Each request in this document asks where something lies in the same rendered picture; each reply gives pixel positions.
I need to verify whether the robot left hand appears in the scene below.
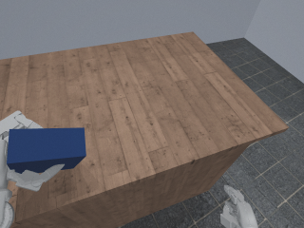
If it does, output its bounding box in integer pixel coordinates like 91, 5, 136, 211
0, 110, 65, 192

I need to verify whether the robot right hand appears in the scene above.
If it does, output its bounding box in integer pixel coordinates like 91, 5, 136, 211
220, 184, 258, 228

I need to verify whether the table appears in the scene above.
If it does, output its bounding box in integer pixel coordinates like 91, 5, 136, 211
0, 31, 289, 228

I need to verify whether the sponge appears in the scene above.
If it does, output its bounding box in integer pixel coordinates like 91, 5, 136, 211
7, 127, 86, 174

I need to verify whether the robot left forearm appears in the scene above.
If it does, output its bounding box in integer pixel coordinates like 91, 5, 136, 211
0, 188, 15, 228

